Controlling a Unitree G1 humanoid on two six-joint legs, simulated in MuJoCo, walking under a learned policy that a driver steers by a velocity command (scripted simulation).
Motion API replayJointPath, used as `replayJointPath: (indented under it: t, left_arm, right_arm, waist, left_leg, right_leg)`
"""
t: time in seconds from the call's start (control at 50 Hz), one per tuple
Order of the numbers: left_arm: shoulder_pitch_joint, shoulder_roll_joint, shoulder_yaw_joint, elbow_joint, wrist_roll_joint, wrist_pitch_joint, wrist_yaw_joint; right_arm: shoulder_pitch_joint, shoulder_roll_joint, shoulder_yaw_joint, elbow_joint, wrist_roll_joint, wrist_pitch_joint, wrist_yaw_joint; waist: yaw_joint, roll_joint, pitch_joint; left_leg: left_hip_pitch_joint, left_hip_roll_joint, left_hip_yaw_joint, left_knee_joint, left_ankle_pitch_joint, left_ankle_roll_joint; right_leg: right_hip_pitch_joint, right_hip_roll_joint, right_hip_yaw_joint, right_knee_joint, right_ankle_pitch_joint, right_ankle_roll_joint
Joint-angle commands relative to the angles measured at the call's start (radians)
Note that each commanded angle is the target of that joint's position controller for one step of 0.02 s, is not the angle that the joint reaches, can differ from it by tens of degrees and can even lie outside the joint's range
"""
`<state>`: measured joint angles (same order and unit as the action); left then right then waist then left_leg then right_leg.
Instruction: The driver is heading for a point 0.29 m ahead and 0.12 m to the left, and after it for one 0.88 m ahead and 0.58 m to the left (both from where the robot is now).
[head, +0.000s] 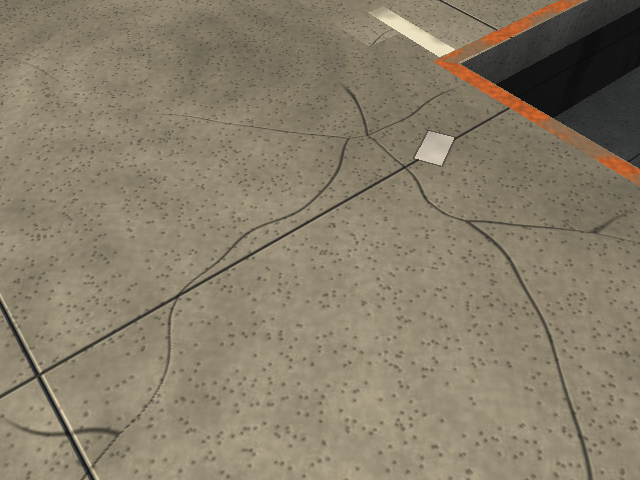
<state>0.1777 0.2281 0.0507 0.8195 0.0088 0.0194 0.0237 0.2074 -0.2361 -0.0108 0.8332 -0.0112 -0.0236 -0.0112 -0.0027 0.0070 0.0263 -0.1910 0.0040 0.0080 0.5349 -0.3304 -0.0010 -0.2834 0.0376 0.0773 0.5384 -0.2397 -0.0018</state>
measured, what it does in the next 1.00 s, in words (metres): walks ahead, turning left: left foot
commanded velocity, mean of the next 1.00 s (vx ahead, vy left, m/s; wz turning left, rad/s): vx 0.18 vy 0.00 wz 0.24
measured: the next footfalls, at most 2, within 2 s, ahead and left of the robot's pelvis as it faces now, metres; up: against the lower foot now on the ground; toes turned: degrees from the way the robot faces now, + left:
left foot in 0.90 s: +0.36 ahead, +0.11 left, +0.00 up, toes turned +16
right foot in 1.40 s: +0.44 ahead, -0.09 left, +0.00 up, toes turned +37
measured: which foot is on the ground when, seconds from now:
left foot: down 0.00-0.46, up 0.48-0.88, down 0.90-1.00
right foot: down 0.00-0.88, up 0.90-1.00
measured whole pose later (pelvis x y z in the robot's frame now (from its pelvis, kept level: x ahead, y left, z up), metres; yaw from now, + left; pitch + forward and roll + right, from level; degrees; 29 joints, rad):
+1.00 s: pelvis +0.23 +0.01 -0.01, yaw +17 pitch +1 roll -1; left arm 0.17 0.28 0.05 0.90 0.00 -0.05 0.02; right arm 0.12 -0.28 -0.07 0.70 0.00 -0.02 0.03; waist 0.01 0.00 0.08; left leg -0.47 -0.08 0.02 0.57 -0.13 0.11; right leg -0.37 0.02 0.01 1.26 -0.54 0.03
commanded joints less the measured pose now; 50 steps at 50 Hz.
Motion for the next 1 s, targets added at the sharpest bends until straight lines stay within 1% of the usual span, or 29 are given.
replayJointPath:
  t: [0.02,0.2,0.22,0.24,0.28,0.3,0.32,0.34,0.38,0.42,0.44,0.46,0.48,0.5,0.52,0.54,0.58,0.6,0.66,0.74,0.8,0.86,0.88,0.9,0.92,0.94,0.96,0.98,1.0]
  left_arm:
    - [-0.014,0.108,0.025,-0.030,-0.002,-0.009,0.008]
    - [-0.037,0.109,0.027,0.069,-0.006,-0.004,0.016]
    - [-0.023,0.100,0.025,0.089,-0.007,-0.003,0.016]
    - [-0.021,0.103,0.026,0.103,-0.012,-0.002,0.017]
    - [-0.042,0.109,0.030,0.105,-0.020,-0.014,0.014]
    - [-0.080,0.099,0.028,0.091,-0.025,-0.033,0.007]
    - [-0.119,0.087,0.023,0.073,-0.030,-0.054,-0.001]
    - [-0.138,0.091,0.024,0.069,-0.034,-0.071,-0.010]
    - [-0.129,0.093,0.025,0.077,-0.042,-0.094,-0.026]
    - [-0.041,0.086,0.031,0.125,-0.040,-0.111,-0.035]
    - [0.055,0.104,0.044,0.173,-0.034,-0.111,-0.034]
    - [0.169,0.140,0.061,0.205,-0.032,-0.110,-0.029]
    - [0.301,0.225,0.083,0.223,-0.026,-0.112,-0.016]
    - [0.352,0.260,0.082,0.230,-0.014,-0.122,-0.026]
    - [0.260,0.176,0.052,0.208,-0.007,-0.134,-0.026]
    - [0.178,0.130,0.037,0.179,-0.013,-0.140,-0.025]
    - [0.109,0.109,0.024,0.164,-0.016,-0.141,-0.028]
    - [0.115,0.085,0.015,0.169,-0.006,-0.138,-0.027]
    - [0.109,0.122,0.015,0.163,0.012,-0.127,-0.008]
    - [0.092,0.173,0.016,0.146,0.004,-0.101,0.025]
    - [0.113,0.201,0.025,0.146,-0.015,-0.085,0.033]
    - [0.056,0.223,0.040,0.110,-0.029,-0.064,0.041]
    - [0.036,0.217,0.041,0.093,-0.030,-0.058,0.040]
    - [0.069,0.196,0.033,0.075,-0.011,-0.063,0.030]
    - [0.178,0.074,0.001,0.055,0.049,-0.075,0.005]
    - [0.199,0.138,0.008,0.053,0.009,-0.089,-0.015]
    - [0.087,0.187,0.023,0.022,-0.028,-0.088,-0.018]
    - [0.030,0.178,0.023,0.002,-0.027,-0.081,-0.009]
    - [0.017,0.179,0.026,0.006,-0.012,-0.067,0.008]
  right_arm:
    - [0.015,-0.109,-0.026,-0.035,0.001,-0.010,-0.002]
    - [0.030,-0.110,-0.026,0.023,0.003,-0.009,-0.007]
    - [0.050,-0.105,-0.025,0.039,0.003,-0.008,-0.008]
    - [0.060,-0.119,-0.030,0.049,0.009,-0.004,-0.011]
    - [0.079,-0.164,-0.045,0.051,0.021,-0.001,-0.019]
    - [0.112,-0.191,-0.053,0.058,0.028,-0.007,-0.024]
    - [0.116,-0.222,-0.065,0.065,0.034,-0.015,-0.028]
    - [0.120,-0.223,-0.068,0.067,0.031,-0.024,-0.030]
    - [0.105,-0.207,-0.070,0.061,0.030,-0.037,-0.024]
    - [0.051,-0.204,-0.070,0.050,0.051,-0.030,-0.013]
    - [0.042,-0.194,-0.067,0.045,0.049,-0.025,-0.010]
    - [0.014,-0.163,-0.057,0.032,0.044,-0.028,-0.008]
    - [-0.016,-0.081,-0.035,-0.003,0.038,-0.036,-0.005]
    - [-0.006,-0.087,-0.040,-0.032,0.051,-0.050,-0.014]
    - [0.027,-0.137,-0.056,-0.017,0.071,-0.058,-0.012]
    - [0.048,-0.144,-0.060,-0.004,0.078,-0.062,-0.004]
    - [0.036,-0.131,-0.068,0.004,0.060,-0.061,0.001]
    - [0.042,-0.119,-0.069,0.008,0.055,-0.056,0.010]
    - [0.015,-0.080,-0.065,-0.026,0.041,-0.037,0.027]
    - [-0.138,-0.032,-0.041,-0.123,0.027,-0.021,0.039]
    - [-0.141,-0.063,-0.051,-0.159,0.025,-0.007,0.059]
    - [-0.001,-0.140,-0.086,-0.149,0.021,-0.004,0.073]
    - [0.105,-0.183,-0.109,-0.124,0.021,-0.007,0.066]
    - [0.170,-0.246,-0.130,-0.117,0.018,-0.004,0.041]
    - [0.109,-0.321,-0.129,-0.151,0.004,0.003,0.021]
    - [0.117,-0.288,-0.118,-0.186,-0.014,-0.003,0.030]
    - [0.037,-0.238,-0.111,-0.206,0.000,-0.009,0.034]
    - [-0.030,-0.197,-0.100,-0.207,0.022,-0.009,0.030]
    - [-0.069,-0.179,-0.093,-0.214,0.025,-0.008,0.025]
  waist:
    - [-0.003,-0.012,-0.054]
    - [-0.002,-0.005,-0.033]
    - [-0.002,0.001,-0.052]
    - [-0.004,0.019,-0.031]
    - [-0.019,0.095,0.051]
    - [-0.035,0.140,0.094]
    - [-0.039,0.169,0.147]
    - [-0.042,0.158,0.170]
    - [-0.029,0.137,0.152]
    - [0.033,0.113,0.106]
    - [0.070,0.101,0.060]
    - [0.122,0.062,0.009]
    - [0.166,-0.173,-0.045]
    - [0.166,-0.284,-0.084]
    - [0.111,-0.153,-0.016]
    - [0.072,-0.128,0.035]
    - [0.044,-0.104,0.080]
    - [0.039,-0.112,0.066]
    - [0.021,-0.086,0.061]
    - [0.043,-0.081,0.071]
    - [0.028,-0.095,0.025]
    - [-0.064,-0.104,-0.064]
    - [-0.120,-0.069,-0.121]
    - [-0.139,0.065,-0.184]
    - [-0.004,0.291,-0.275]
    - [-0.048,0.208,-0.481]
    - [-0.057,0.094,-0.337]
    - [-0.027,0.004,-0.190]
    - [-0.003,-0.042,-0.130]
  left_leg:
    - [-0.067,0.053,-0.051,-0.105,0.178,0.020]
    - [-0.054,0.044,-0.045,-0.136,0.173,0.019]
    - [-0.045,0.037,-0.040,-0.151,0.077,0.023]
    - [-0.058,0.037,-0.052,-0.170,-0.071,0.039]
    - [-0.063,0.115,-0.185,-0.251,-0.388,0.117]
    - [-0.033,0.211,-0.316,-0.331,-0.488,0.171]
    - [-0.033,0.309,-0.434,-0.385,-0.500,0.222]
    - [-0.020,0.346,-0.474,-0.400,-0.439,0.245]
    - [0.050,0.332,-0.415,-0.377,-0.287,0.227]
    - [-0.064,0.232,-0.279,-0.320,-0.156,0.174]
    - [-0.144,0.175,-0.228,-0.257,-0.076,0.152]
    - [-0.235,0.120,-0.169,-0.127,0.014,0.115]
    - [-0.416,-0.005,-0.032,0.221,-0.007,0.037]
    - [-0.531,-0.070,-0.089,0.484,-0.238,0.021]
    - [-0.591,-0.004,-0.184,0.616,-0.199,0.045]
    - [-0.605,0.036,-0.191,0.631,-0.093,0.067]
    - [-0.601,0.080,-0.182,0.578,0.061,0.076]
    - [-0.566,0.090,-0.161,0.562,0.111,0.072]
    - [-0.526,0.075,-0.084,0.512,0.182,0.019]
    - [-0.395,0.057,0.042,0.216,0.310,-0.010]
    - [-0.337,0.030,0.069,0.134,0.296,0.024]
    - [-0.190,-0.033,0.090,0.090,0.215,0.097]
    - [-0.043,-0.061,0.082,0.001,0.289,0.130]
    - [0.169,0.031,-0.072,-0.056,0.579,0.179]
    - [0.418,0.282,-0.457,0.037,1.081,0.345]
    - [0.439,0.382,-0.705,-0.113,0.759,0.467]
    - [0.328,0.324,-0.613,-0.179,0.524,0.412]
    - [0.173,0.266,-0.506,-0.218,0.369,0.342]
    - [0.046,0.229,-0.449,-0.240,0.301,0.301]
  right_leg:
    - [0.122,-0.067,0.072,-0.054,0.259,-0.041]
    - [0.143,-0.064,0.062,-0.075,0.256,-0.033]
    - [0.151,-0.048,0.045,-0.076,0.161,-0.033]
    - [0.123,-0.019,0.015,-0.054,0.000,-0.035]
    - [-0.038,0.024,-0.047,0.038,-0.267,-0.036]
    - [-0.134,0.025,-0.083,0.119,-0.240,-0.035]
    - [-0.195,-0.014,-0.087,0.184,-0.181,-0.039]
    - [-0.241,-0.051,-0.064,0.222,-0.179,-0.047]
    - [-0.258,-0.083,-0.062,0.177,-0.229,-0.066]
    - [0.021,-0.041,-0.121,-0.050,-0.071,-0.065]
    - [0.204,0.000,-0.140,-0.086,0.033,-0.046]
    - [0.361,-0.043,-0.070,-0.103,0.027,-0.052]
    - [0.520,-0.256,0.254,-0.249,-0.148,-0.133]
    - [0.535,-0.425,0.571,-0.352,-0.212,-0.250]
    - [0.472,-0.431,0.513,-0.350,-0.263,-0.248]
    - [0.420,-0.387,0.394,-0.366,-0.255,-0.199]
    - [0.366,-0.326,0.195,-0.391,-0.043,-0.128]
    - [0.347,-0.287,0.099,-0.385,0.067,-0.102]
    - [0.277,-0.261,-0.074,-0.359,0.524,-0.111]
    - [0.167,-0.221,-0.221,-0.334,0.649,-0.109]
    - [0.238,-0.264,-0.238,-0.242,0.755,-0.113]
    - [0.279,-0.283,-0.248,-0.005,0.952,-0.089]
    - [0.238,-0.246,-0.258,0.166,0.872,-0.062]
    - [0.069,-0.166,-0.265,0.444,0.510,-0.004]
    - [-0.255,0.024,-0.198,0.804,-0.473,0.054]
    - [-0.301,0.042,0.034,0.947,-0.481,0.046]
    - [-0.375,-0.003,0.038,0.929,-0.367,0.027]
    - [-0.401,-0.042,0.017,0.845,-0.271,0.025]
    - [-0.367,-0.074,0.019,0.773,-0.214,0.028]
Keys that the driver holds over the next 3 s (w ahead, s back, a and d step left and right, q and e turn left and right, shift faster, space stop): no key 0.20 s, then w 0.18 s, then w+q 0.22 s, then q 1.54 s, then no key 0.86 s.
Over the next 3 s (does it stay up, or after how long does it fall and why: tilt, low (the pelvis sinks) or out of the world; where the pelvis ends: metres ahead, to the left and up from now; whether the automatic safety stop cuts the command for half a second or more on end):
stays up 0.30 0.02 0.00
